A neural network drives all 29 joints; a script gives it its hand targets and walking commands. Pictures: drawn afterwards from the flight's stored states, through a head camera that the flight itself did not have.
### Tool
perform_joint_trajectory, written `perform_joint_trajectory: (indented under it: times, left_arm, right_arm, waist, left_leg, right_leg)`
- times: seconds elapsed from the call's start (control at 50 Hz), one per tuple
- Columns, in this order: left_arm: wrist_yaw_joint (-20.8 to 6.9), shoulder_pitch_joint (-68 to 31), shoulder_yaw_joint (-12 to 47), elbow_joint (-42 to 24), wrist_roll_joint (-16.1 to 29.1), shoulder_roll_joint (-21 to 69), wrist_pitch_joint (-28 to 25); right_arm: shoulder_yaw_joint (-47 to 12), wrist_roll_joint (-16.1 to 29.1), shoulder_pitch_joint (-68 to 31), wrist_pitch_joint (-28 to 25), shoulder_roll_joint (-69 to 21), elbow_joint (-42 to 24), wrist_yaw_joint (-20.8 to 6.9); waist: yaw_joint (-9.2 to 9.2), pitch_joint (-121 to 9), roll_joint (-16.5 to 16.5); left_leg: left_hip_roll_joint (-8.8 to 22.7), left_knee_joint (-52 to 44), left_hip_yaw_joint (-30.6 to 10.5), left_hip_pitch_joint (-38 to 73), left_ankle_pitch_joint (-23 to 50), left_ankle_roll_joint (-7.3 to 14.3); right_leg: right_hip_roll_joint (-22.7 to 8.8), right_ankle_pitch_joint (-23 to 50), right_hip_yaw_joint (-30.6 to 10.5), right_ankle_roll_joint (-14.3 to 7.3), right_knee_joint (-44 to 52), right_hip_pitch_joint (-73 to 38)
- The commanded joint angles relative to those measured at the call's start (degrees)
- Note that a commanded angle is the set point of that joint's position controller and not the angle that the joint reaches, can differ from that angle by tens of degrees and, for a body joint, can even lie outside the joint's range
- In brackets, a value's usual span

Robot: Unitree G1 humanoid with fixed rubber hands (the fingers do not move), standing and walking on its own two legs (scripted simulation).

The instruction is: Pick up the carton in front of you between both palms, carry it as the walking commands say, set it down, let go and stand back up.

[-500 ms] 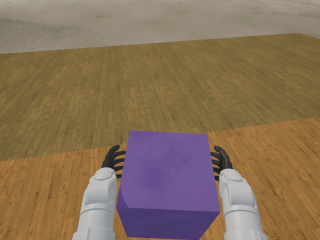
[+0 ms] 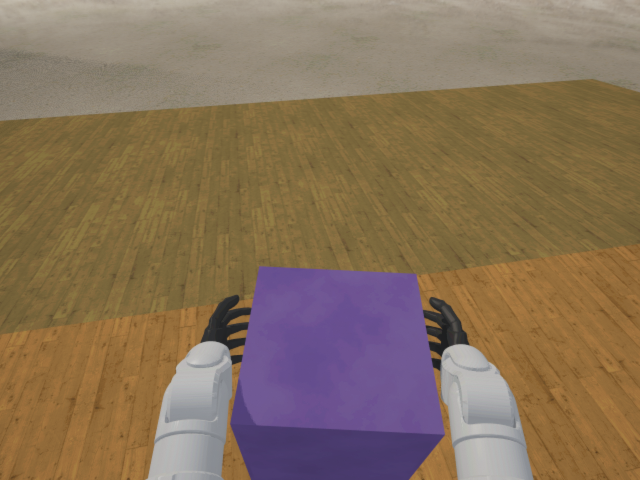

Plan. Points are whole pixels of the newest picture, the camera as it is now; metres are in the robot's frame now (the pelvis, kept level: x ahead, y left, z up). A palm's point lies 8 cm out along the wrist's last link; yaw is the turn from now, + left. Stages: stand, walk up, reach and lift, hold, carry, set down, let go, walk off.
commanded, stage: hold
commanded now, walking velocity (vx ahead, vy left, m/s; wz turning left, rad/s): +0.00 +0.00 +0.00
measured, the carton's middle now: (331, 383) +0.29 +0.00 -0.03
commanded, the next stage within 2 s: carry in 0.62 s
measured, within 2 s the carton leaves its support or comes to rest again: neither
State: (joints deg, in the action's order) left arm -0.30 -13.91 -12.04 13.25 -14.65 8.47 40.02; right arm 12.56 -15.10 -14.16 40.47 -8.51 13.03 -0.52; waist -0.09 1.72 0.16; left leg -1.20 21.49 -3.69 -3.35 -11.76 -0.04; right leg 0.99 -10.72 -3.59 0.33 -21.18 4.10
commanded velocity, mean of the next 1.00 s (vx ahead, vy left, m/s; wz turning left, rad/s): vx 0.21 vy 0.00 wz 0.00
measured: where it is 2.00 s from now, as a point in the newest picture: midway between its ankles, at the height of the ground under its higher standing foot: (309, 388)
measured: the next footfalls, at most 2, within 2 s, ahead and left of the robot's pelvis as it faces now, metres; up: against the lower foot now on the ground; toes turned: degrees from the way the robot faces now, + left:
right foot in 1.08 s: +0.19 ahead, -0.08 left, +0.00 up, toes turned -7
left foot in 1.46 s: +0.52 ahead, +0.15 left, +0.00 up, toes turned +14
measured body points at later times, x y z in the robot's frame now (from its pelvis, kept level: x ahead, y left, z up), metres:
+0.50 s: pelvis -0.02 +0.00 +0.00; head -0.06 +0.00 +0.45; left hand +0.29 +0.15 +0.04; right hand +0.29 -0.15 +0.04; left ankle +0.01 +0.12 -0.75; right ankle +0.02 -0.12 -0.75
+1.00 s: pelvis +0.09 +0.01 -0.01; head +0.05 +0.01 +0.44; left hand +0.37 +0.17 +0.08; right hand +0.38 -0.13 +0.08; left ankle +0.01 +0.13 -0.75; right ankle +0.05 -0.10 -0.72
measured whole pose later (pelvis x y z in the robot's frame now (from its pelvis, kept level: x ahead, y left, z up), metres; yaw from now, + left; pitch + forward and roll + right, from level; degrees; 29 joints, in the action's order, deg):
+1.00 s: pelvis +0.09 +0.01 -0.01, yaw +0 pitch +5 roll -1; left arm 4.3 -7.7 -7.8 -13.5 -6.4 7.4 58.0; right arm 5.4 -7.6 -10.0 57.7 -7.8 -10.9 3.9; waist 0.3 -11.7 1.3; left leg 0.9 29.6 1.7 -12.6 -22.4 0.7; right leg -1.1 -28.7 4.2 0.0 -42.3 22.4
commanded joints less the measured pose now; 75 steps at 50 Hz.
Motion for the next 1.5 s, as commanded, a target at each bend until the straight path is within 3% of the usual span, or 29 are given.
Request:
perform_joint_trajectory:
  times: [0.0, 0.16, 0.58, 0.6, 0.64, 0.66, 0.72, 0.8, 0.84, 0.86, 0.88, 0.9, 0.92, 0.94, 0.96, 1.0, 1.04, 1.06, 1.08, 1.1, 1.12, 1.16, 1.18, 1.26, 1.34, 1.42, 1.44, 1.46, 1.48]
  left_arm:
    - [-12.16, -24.92, 32.78, -6.07, 14.73, 52.27, -0.27]
    - [-12.4, -27.24, 29.45, -4.04, 12.76, 49.71, 1.9]
    - [-12.98, -31.37, 28.95, -1.65, 12.48, 50.94, 1.3]
    - [-13.04, -32.95, 30.09, -2.2, 13.17, 50.83, 2.01]
    - [-12.73, -33.05, 31.28, -4.18, 14.52, 51.05, 2.33]
    - [-12.48, -34.12, 32.5, -5.99, 15.3, 51.42, 2.57]
    - [-11.39, -32.74, 36.1, -10.5, 17.59, 51.51, 3.9]
    - [-9.0, -29.95, 40.29, -18.72, 19.76, 49.9, 8.55]
    - [-7.57, -28.58, 41.48, -21.94, 20.46, 48.8, 11.24]
    - [-6.8, -27.59, 42.01, -23.63, 21.0, 48.28, 12.59]
    - [-5.96, -26.73, 42.46, -25.51, 21.57, 47.78, 13.99]
    - [-5.14, -25.91, 42.88, -27.41, 21.95, 46.91, 15.53]
    - [-4.41, -25.41, 43.48, -29.36, 22.65, 45.64, 16.89]
    - [-3.69, -24.96, 43.89, -30.37, 23.74, 45.28, 18.09]
    - [-2.85, -22.83, 44.57, -32.32, 24.99, 45.25, 19.14]
    - [-0.91, -18.81, 44.74, -36.41, 26.18, 46.17, 20.87]
    - [1.32, -13.37, 43.05, -39.23, 25.46, 46.71, 22.17]
    - [2.5, -10.18, 41.54, -40.2, 24.67, 46.21, 22.71]
    - [3.9, -5.91, 39.84, -40.61, 23.3, 44.93, 23.26]
    - [5.34, -4.2, 38.07, -41.07, 21.76, 43.59, 23.67]
    - [6.47, -3.61, 36.97, -43.94, 21.32, 43.22, 24.11]
    - [8.17, -5.47, 36.75, -47.31, 21.56, 41.78, 24.72]
    - [8.87, -6.04, 37.16, -48.34, 22.08, 40.76, 24.64]
    - [10.24, -4.55, 38.59, -49.75, 24.53, 35.91, 23.61]
    - [10.25, -2.45, 39.48, -49.58, 26.19, 33.57, 23.07]
    - [9.49, -1.24, 40.19, -50.4, 26.4, 32.74, 23.47]
    - [9.36, -0.64, 40.1, -50.64, 26.11, 31.8, 23.63]
    - [9.22, -0.58, 40.36, -51.22, 25.98, 31.19, 24.02]
    - [8.9, -0.24, 40.86, -51.76, 25.98, 31.05, 24.38]
  right_arm:
    - [-33.51, 14.92, -24.43, -0.41, -52.32, -5.77, -12.26]
    - [-30.04, 13.26, -26.5, 1.7, -50.32, -3.28, -12.19]
    - [-29.73, 13.06, -30.3, 1.26, -52.1, -0.82, -12.47]
    - [-30.69, 13.85, -31.84, 1.77, -51.7, -1.0, -12.48]
    - [-32.14, 15.57, -32.9, 2.1, -52.04, -3.49, -12.36]
    - [-33.62, 16.5, -33.57, 2.36, -52.23, -5.16, -12.13]
    - [-37.36, 18.58, -32.81, 3.76, -52.24, -10.02, -11.08]
    - [-42.05, 21.32, -30.94, 8.44, -51.49, -17.7, -9.17]
    - [-43.26, 22.5, -29.87, 11.08, -50.33, -21.11, -8.03]
    - [-43.34, 22.71, -28.59, 12.35, -49.49, -22.4, -7.27]
    - [-43.01, 22.56, -25.85, 13.63, -48.33, -23.15, -6.34]
    - [-42.27, 21.95, -22.24, 14.83, -47.16, -23.5, -5.18]
    - [-41.43, 21.13, -19.06, 15.99, -46.3, -24.38, -3.82]
    - [-40.93, 20.85, -17.56, 17.15, -46.07, -26.64, -2.58]
    - [-41.57, 21.45, -15.84, 18.34, -45.92, -29.94, -1.33]
    - [-43.27, 23.2, -15.0, 20.19, -46.49, -36.71, 0.75]
    - [-44.07, 24.87, -12.97, 21.71, -46.42, -41.39, 2.4]
    - [-44.33, 25.59, -10.99, 22.39, -45.59, -43.35, 3.17]
    - [-44.02, 26.2, -10.13, 23.22, -43.92, -45.41, 3.97]
    - [-44.21, 27.17, -11.67, 24.05, -42.47, -48.33, 4.66]
    - [-44.74, 28.12, -11.23, 24.69, -42.02, -49.6, 5.26]
    - [-42.79, 28.0, -8.99, 24.84, -41.18, -48.09, 6.71]
    - [-41.49, 27.37, -7.23, 24.59, -40.63, -47.24, 7.59]
    - [-36.62, 22.6, -0.71, 23.07, -37.49, -44.5, 11.11]
    - [-35.66, 21.73, 1.42, 22.37, -34.97, -45.35, 12.36]
    - [-37.0, 22.97, 2.27, 22.6, -34.16, -46.58, 11.64]
    - [-37.26, 23.04, 2.88, 22.79, -33.72, -46.92, 11.35]
    - [-37.63, 23.04, 3.38, 23.09, -32.65, -47.18, 11.13]
    - [-38.85, 24.0, 2.72, 23.18, -33.4, -47.05, 10.76]
  waist:
    - [0.18, -16.92, -0.18]
    - [0.11, -8.76, 0.12]
    - [0.18, -11.67, -0.07]
    - [0.36, -13.93, 0.32]
    - [0.14, -13.86, 0.44]
    - [-0.04, -12.77, 0.14]
    - [0.33, -17.37, -0.87]
    - [0.5, -17.81, -7.24]
    - [0.32, -15.68, -6.81]
    - [0.28, -15.51, -3.12]
    - [-0.23, -15.88, 3.96]
    - [-0.96, -16.14, 14.04]
    - [-1.33, -13.68, 17.01]
    - [-1.89, -13.05, 13.45]
    - [-2.12, -14.66, 9.73]
    - [-1.64, -17.98, 7.98]
    - [-0.02, -21.47, 6.82]
    - [0.44, -23.95, 3.94]
    - [1.55, -26.3, -6.68]
    - [1.33, -23.74, -18.35]
    - [1.72, -21.54, -12.66]
    - [1.68, -20.02, -2.96]
    - [1.64, -19.09, -1.67]
    - [1.28, -14.94, -5.05]
    - [1.48, -10.78, -9.7]
    - [-0.15, -15.79, -8.43]
    - [-1.06, -19.1, -5.44]
    - [-1.45, -21.14, 5.75]
    - [-1.38, -22.69, 17.34]
  left_leg:
    - [-3.93, -2.76, -1.36, 3.85, 16.66, -0.41]
    - [-3.5, -4.24, -0.51, 0.11, 4.14, 0.07]
    - [-3.53, -3.42, -0.25, 0.61, 4.4, 0.04]
    - [6.37, 0.41, -0.75, -6.54, -1.76, 0.83]
    - [5.39, -1.53, -2.49, -10.89, -24.56, 1.08]
    - [5.24, -1.28, -2.91, -13.24, -29.77, 1.19]
    - [4.53, 3.96, -0.29, -13.08, -16.87, 1.17]
    - [1.76, 11.11, 4.49, -18.82, -17.1, 0.55]
    - [2.48, 6.78, 5.29, -15.77, -13.97, 1.14]
    - [4.1, 3.33, 2.99, -11.94, -13.82, 1.67]
    - [9.04, -0.5, -4.58, -6.04, -14.58, 3.45]
    - [15.58, -3.16, -15.51, 3.15, -6.94, 7.01]
    - [19.42, -3.17, -21.53, 8.89, 4.61, 10.46]
    - [20.13, -2.28, -21.69, 11.68, 15.32, 12.3]
    - [20.2, -1.67, -19.47, 13.53, 20.53, 12.36]
    - [17.95, -0.82, -12.06, 11.73, 19.79, 9.31]
    - [12.77, 4.05, -0.34, -0.88, 14.52, 5.45]
    - [10.5, 9.95, 4.64, -12.58, 13.02, 3.2]
    - [6.57, 23.52, 9.97, -24.79, 2.97, 0.22]
    - [1.15, 34.71, 11.93, -41.53, -13.67, -0.96]
    - [3.8, 41.19, 6.96, -45.66, -17.76, 0.39]
    - [7.6, 44.54, 5.55, -47.75, -14.79, 1.17]
    - [8.57, 40.69, 5.84, -47.1, -12.39, 0.87]
    - [6.03, 24.58, 10.69, -38.25, -3.23, -0.68]
    - [3.05, 11.57, 16.73, -26.38, 4.84, 0.55]
    - [-1.15, 7.98, 21.61, -4.75, 3.89, 2.14]
    - [1.96, 8.05, 17.83, 6.54, 0.15, 2.17]
    - [17.75, -1.89, -8.15, 12.07, -18.98, 6.79]
    - [28.22, -11.82, -30.23, 16.94, -18.65, 13.48]
  right_leg:
    - [4.31, 15.69, -1.19, 0.27, 2.11, -6.74]
    - [3.81, 3.61, -0.56, -0.28, 3.35, -3.34]
    - [3.62, 4.29, -0.38, -0.19, 2.58, -4.33]
    - [-6.19, -2.86, 0.6, -0.66, -1.79, 2.01]
    - [-5.33, -25.17, -1.29, -1.14, 1.05, 6.97]
    - [-5.37, -30.16, -1.93, -1.45, 0.94, 8.88]
    - [-6.48, -20.0, -2.27, -2.62, -1.21, 7.39]
    - [-12.16, -28.56, -11.45, -6.46, 4.54, 7.14]
    - [-12.07, -24.68, -9.38, -6.64, 2.04, 10.44]
    - [-9.65, -20.03, -4.6, -5.23, -2.62, 13.5]
    - [-6.16, -14.5, 1.57, -3.27, -12.18, 19.85]
    - [-2.57, -11.7, 7.94, -0.7, -23.45, 30.72]
    - [-1.77, -18.16, 10.09, 0.1, -24.24, 40.3]
    - [-1.87, -23.24, 9.62, -0.21, -24.21, 43.38]
    - [-1.99, -23.33, 9.59, -0.38, -22.02, 42.6]
    - [-1.17, -15.16, 11.36, -0.52, -14.3, 34.5]
    - [1.25, -3.79, 15.48, -0.75, -2.7, 12.08]
    - [-0.49, -0.74, 13.24, -1.66, -0.49, -5.07]
    - [-12.03, -11.98, -4.07, -5.08, 6.17, -16.21]
    - [-25.35, -3.36, -25.49, -12.18, 7.77, -23.32]
    - [-27.74, 5.67, -27.13, -15.9, 5.94, -21.78]
    - [-24.8, 13.54, -17.44, -13.71, 4.96, -18.95]
    - [-23.12, 11.09, -12.79, -11.3, 6.97, -17.02]
    - [-17.05, 12.3, 0.8, -7.46, 10.3, -9.35]
    - [-14.94, 16.82, 7.85, -5.64, 10.64, -1.28]
    - [-11.64, 28.43, 16.56, -2.07, -7.33, 3.7]
    - [-10.0, 21.64, 16.58, -0.88, -17.68, 10.73]
    - [-5.94, 7.98, 15.88, 1.64, -34.32, 21.78]
    - [0.05, -15.06, 10.91, 1.82, -49.15, 33.71]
